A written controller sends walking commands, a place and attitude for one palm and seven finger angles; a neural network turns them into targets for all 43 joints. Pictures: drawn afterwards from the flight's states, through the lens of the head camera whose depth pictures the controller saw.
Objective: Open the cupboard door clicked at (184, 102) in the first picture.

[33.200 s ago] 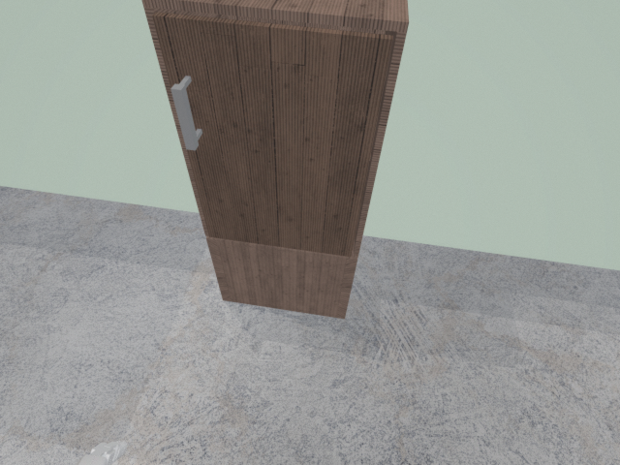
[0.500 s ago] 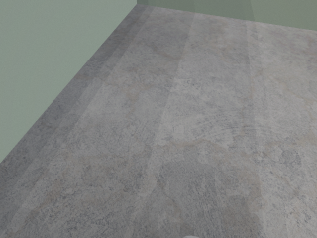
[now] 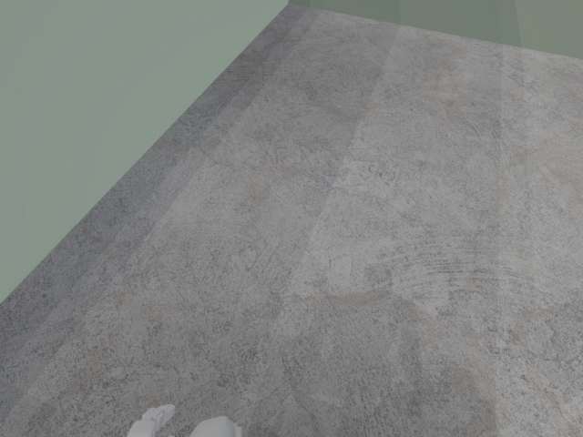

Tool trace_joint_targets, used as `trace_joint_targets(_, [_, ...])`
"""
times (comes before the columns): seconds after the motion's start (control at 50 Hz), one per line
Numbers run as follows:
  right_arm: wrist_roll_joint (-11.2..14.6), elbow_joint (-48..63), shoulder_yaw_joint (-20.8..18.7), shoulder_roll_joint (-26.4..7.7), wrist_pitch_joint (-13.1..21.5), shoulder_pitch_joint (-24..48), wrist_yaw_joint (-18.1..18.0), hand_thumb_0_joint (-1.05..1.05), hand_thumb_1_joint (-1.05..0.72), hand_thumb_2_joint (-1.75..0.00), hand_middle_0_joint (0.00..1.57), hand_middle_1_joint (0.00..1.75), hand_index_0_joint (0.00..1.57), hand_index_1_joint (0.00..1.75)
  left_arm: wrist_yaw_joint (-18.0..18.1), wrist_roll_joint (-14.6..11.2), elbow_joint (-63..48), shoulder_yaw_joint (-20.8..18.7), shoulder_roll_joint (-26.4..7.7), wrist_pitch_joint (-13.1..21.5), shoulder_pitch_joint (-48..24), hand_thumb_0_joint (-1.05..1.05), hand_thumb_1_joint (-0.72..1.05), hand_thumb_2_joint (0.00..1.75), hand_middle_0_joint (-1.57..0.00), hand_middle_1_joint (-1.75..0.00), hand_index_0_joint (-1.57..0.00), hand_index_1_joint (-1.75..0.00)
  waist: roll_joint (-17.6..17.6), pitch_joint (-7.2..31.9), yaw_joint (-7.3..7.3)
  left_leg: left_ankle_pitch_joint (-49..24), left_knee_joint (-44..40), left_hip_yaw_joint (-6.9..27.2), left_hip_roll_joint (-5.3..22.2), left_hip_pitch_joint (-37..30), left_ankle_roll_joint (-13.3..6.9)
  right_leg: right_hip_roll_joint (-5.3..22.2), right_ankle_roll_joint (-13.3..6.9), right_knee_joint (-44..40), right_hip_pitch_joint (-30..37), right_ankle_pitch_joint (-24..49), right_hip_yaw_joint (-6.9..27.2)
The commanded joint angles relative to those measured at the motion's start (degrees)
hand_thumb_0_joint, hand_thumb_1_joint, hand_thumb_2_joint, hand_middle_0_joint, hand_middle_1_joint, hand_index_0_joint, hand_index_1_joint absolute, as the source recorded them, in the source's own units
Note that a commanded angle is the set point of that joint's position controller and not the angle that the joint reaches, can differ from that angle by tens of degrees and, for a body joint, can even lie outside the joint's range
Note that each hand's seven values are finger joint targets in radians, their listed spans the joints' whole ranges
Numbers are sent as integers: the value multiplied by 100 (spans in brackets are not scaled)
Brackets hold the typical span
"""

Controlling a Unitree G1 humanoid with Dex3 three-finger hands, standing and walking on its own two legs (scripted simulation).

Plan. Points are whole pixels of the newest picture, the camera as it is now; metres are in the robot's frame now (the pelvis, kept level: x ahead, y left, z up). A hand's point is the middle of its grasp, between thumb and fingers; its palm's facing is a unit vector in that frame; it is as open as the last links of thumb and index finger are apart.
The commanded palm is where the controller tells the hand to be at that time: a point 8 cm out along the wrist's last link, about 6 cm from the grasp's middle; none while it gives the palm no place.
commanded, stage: turn to face it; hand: left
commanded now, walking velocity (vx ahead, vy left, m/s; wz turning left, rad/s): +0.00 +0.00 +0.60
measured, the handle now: out of the picture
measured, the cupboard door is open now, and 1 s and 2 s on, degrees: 46 46 46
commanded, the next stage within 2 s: none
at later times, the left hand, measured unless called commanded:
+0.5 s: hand out of the picture +0.06 +0.21 -0.16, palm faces +0.29 -0.89 -0.34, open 7.4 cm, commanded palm none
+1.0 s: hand out of the picture -0.02 +0.16 -0.18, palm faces +0.60 -0.76 -0.24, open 7.4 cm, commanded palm none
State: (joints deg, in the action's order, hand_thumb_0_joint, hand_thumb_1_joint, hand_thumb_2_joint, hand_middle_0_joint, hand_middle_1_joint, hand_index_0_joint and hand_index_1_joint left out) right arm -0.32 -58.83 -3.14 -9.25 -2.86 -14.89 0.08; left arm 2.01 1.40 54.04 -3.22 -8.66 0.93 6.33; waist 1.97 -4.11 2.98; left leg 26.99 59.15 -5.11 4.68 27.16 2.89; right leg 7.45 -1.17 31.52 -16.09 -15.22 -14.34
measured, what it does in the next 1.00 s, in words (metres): steps on the spot, turning left: left foot, then right foot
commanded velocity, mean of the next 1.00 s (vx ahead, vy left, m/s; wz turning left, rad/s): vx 0.00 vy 0.00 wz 0.60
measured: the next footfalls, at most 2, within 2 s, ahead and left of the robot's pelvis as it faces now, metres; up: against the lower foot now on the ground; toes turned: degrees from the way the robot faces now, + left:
left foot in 0.14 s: +0.08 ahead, +0.14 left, +0.00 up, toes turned +12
right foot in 0.48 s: +0.12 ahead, -0.13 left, +0.00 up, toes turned +13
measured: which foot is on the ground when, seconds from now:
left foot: up 0.00-0.12, down 0.14-0.46, up 0.48-0.86, down 0.88-1.00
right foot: down 0.00-0.12, up 0.14-0.46, down 0.48-0.88, up 0.90-1.00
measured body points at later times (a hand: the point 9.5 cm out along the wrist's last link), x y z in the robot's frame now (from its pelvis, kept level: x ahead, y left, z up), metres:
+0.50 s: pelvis +0.05 -0.03 -0.01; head +0.10 -0.05 +0.43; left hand +0.05 +0.25 -0.13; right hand +0.20 -0.26 -0.17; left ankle +0.03 +0.12 -0.72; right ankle +0.08 -0.14 -0.74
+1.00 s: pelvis +0.06 -0.05 -0.01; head +0.09 +0.01 +0.44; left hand -0.05 +0.20 -0.16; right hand +0.31 -0.18 -0.13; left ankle +0.00 +0.05 -0.74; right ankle +0.10 -0.17 -0.67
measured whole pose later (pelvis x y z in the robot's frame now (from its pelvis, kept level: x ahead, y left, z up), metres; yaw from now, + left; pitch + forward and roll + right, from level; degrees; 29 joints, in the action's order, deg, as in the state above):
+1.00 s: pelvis +0.06 -0.05 -0.01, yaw +36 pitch +0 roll +1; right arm -0.9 -51.2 -3.0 -12.2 -2.2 -5.1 0.3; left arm 0.8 1.4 53.4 -4.4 -14.2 -3.8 10.7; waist 3.4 -7.1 -0.9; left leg 16.7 33.0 -2.3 0.2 16.7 -0.7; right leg 6.2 4.0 62.6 -26.2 -28.2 -4.2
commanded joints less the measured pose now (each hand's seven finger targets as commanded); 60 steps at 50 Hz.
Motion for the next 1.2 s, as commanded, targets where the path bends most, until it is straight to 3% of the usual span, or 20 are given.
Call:
trace_joint_targets(0.0, [-55,445,-48,-182,53,-145,108,0,-90,-90,20,30,20,30,-3,57,-234,-273,-1064,19,335,0,90,90,-20,-30,-20,-30,756,384,-189,-296,-866,-169,23,-312,10,1461,-428,-1026,56,1591,531])
trace_joint_targets(0.04, [-61,575,-80,-368,86,-103,112,0,-90,-90,20,30,20,30,-30,38,-280,-300,-1161,-8,277,0,90,90,-20,-30,-20,-30,663,498,-113,-647,-1725,-268,-32,-638,-9,1483,-336,-556,163,1414,427])
trace_joint_targets(0.08, [-91,575,-184,-803,161,-534,123,0,-90,-90,20,30,20,30,-65,-25,-353,-282,-1012,-74,340,0,90,90,-20,-30,-20,-30,-564,828,128,-1805,-3193,212,91,-1774,-124,1102,41,763,-319,587,157])
trace_joint_targets(0.1, [-157,608,-353,-1546,217,-761,75,0,-90,-90,20,30,20,30,-113,-90,-565,-211,-677,-125,335,0,90,90,-20,-30,-20,-30,-2590,825,263,-3608,-3852,2512,1638,-2198,-900,171,577,2240,-1720,-2016,51])
trace_joint_targets(0.12, [-160,580,-399,-1857,189,-942,-14,0,-90,-90,20,30,20,30,-96,-34,-783,-140,-748,-177,-110,0,90,90,-20,-30,-20,-30,-2213,955,425,-4346,-3988,3198,2223,-2226,-1527,-142,567,3283,-2096,-2539,892])
trace_joint_targets(0.22, [-136,1050,-253,-1482,265,422,-105,0,-90,-90,20,30,20,30,-192,7,-559,-228,-903,-226,186,0,90,90,-20,-30,-20,-30,-1421,585,-226,-2902,-3956,1744,1033,-1340,-1039,-168,592,3670,-1859,-787,1399])
trace_joint_targets(0.4, [-103,1181,-377,-1642,112,794,-37,0,-90,-90,20,30,20,30,-154,-93,-497,-156,-927,-152,915,0,90,90,-20,-30,-20,-30,-1131,888,-430,-2580,-3351,1852,650,-912,-930,-660,527,107,285,-320,1070])
trace_joint_targets(0.42, [-49,1249,-356,-1462,101,893,-21,0,-90,-90,20,30,20,30,-125,-63,-442,-212,-1155,-96,1227,0,90,90,-20,-30,-20,-30,-469,915,-612,-1844,-2855,1636,269,-301,-640,-366,468,-889,1057,136,1312])
trace_joint_targets(0.44, [12,1343,-292,-1000,102,828,20,0,-90,-90,20,30,20,30,-69,42,-434,-325,-1747,-25,1370,0,90,90,-20,-30,-20,-30,1385,858,-663,-180,-1461,708,-634,785,-125,1226,-21,-1705,1637,319,3034])
trace_joint_targets(0.46, [-33,1432,-300,-1079,98,1025,46,0,-90,-90,20,30,20,30,-38,29,-505,-313,-2014,-45,1252,0,90,90,-20,-30,-20,-30,1930,675,-702,989,92,635,-725,872,-43,2175,-596,-1729,975,1193,3756])
trace_joint_targets(0.48, [-38,1406,-330,-1174,54,944,75,0,-90,-90,20,30,20,30,-9,4,-592,-270,-1807,-45,1013,0,90,90,-20,-30,-20,-30,1194,601,-540,696,798,925,-485,703,-93,2095,-813,-1598,564,1242,3229])
trace_joint_targets(0.56, [-52,1062,-248,-912,-53,889,163,0,-90,-90,20,30,20,30,-2,-15,-678,-132,-1235,-10,531,0,90,90,-20,-30,-20,-30,1075,429,-236,-220,1030,530,-273,724,121,1048,-459,-1035,825,2678,1537])
trace_joint_targets(0.74, [-6,1150,-94,-678,34,1428,187,0,-90,-90,20,30,20,30,-6,35,-428,-291,-1527,-12,1231,0,90,90,-20,-30,-20,-30,1003,724,-639,-102,-1665,-147,-382,-111,33,1369,-501,-431,1816,4055,991])
trace_joint_targets(0.8, [-27,1065,-133,-822,85,973,156,0,-90,-90,20,30,20,30,-44,-10,-429,-330,-1535,-13,1006,0,90,90,-20,-30,-20,-30,753,852,-326,-935,-2820,-232,-462,-1100,-96,1327,-233,163,1317,3719,659])
trace_joint_targets(0.82, [-56,932,-196,-1032,126,509,146,0,-90,-90,20,30,20,30,-60,-60,-472,-327,-1498,-25,857,0,90,90,-20,-30,-20,-30,337,1070,-40,-1850,-3467,-59,-311,-2006,-201,1230,2,890,747,3121,433])
trace_joint_targets(0.86, [-90,790,-467,-2081,130,-243,40,0,-90,-90,20,30,20,30,-106,-90,-908,-140,-901,-109,362,0,90,90,-20,-30,-20,-30,-2118,1274,371,-5709,-3718,2927,2027,-3292,-1607,-62,629,3142,-1886,-2363,663])
trace_joint_targets(0.88, [-78,717,-411,-1974,91,-313,19,0,-90,-90,20,30,20,30,-73,-40,-998,-137,-1090,-182,64,0,90,90,-20,-30,-20,-30,-1274,1088,337,-5420,-3583,2432,2072,-3007,-1744,73,532,3439,-1904,-2191,1229])
trace_joint_targets(0.98, [-97,1069,-276,-1552,167,848,-86,0,-90,-90,20,30,20,30,-179,-24,-583,-223,-1032,-295,446,0,90,90,-20,-30,-20,-30,-1276,596,-278,-3054,-3966,1512,840,-1663,-1098,-113,606,3277,-1448,-821,1397])
trace_joint_targets(1.14, [-124,1116,-377,-1663,101,871,-28,0,-90,-90,20,30,20,30,-171,-70,-670,-177,-926,-202,587,0,90,90,-20,-30,-20,-30,-1231,568,-367,-2396,-3605,1996,616,-872,-1010,-640,545,576,111,-587,1058])
trace_joint_targets(1.18, [-31,1225,-358,-1379,102,1010,2,0,-90,-90,20,30,20,30,-123,-28,-579,-275,-1335,-80,1181,0,90,90,-20,-30,-20,-30,-268,819,-695,-1533,-2613,1598,-3,8,-534,-54,413,-1068,1476,121,1610])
